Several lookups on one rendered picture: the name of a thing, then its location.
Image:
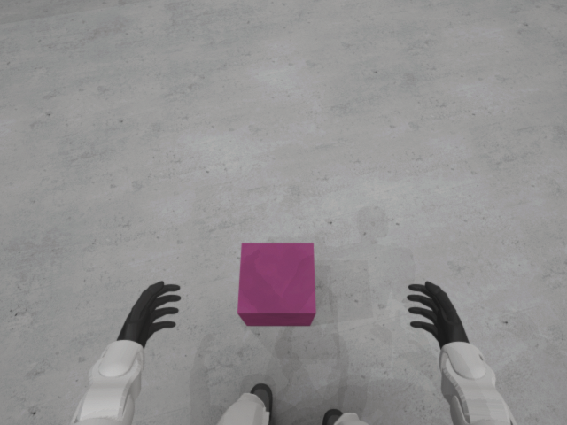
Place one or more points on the right robot forearm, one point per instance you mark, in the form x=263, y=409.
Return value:
x=468, y=385

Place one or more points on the robot right hand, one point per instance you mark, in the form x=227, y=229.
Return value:
x=447, y=326

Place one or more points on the robot left shin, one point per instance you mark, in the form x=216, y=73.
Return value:
x=251, y=397

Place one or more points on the left robot thigh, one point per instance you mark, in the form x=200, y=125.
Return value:
x=245, y=413

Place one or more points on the robot left hand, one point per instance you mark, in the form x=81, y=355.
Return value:
x=139, y=325

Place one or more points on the carton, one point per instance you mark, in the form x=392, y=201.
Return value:
x=277, y=284

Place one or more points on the left robot forearm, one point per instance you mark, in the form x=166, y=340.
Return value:
x=114, y=385

